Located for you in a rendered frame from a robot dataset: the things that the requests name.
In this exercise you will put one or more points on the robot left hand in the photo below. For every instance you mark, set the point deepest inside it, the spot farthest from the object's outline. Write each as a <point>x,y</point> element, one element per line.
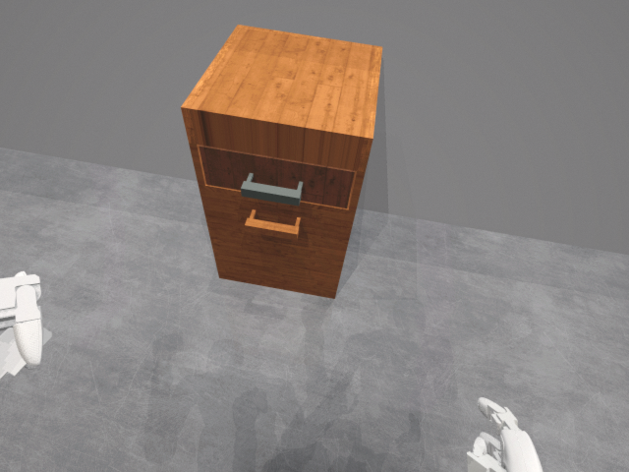
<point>24,336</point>

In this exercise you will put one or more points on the drawer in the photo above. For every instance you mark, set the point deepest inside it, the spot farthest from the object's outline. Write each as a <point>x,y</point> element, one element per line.
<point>322,184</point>

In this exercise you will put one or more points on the handle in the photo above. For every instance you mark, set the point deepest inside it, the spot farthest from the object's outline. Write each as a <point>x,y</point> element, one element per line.
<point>281,195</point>
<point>272,229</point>

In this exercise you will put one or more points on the robot right hand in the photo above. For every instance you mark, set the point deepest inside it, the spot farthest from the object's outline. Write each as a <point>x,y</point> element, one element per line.
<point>514,452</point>

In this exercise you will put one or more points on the cabinet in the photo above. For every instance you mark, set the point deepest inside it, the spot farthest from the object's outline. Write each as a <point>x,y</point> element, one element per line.
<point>291,96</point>

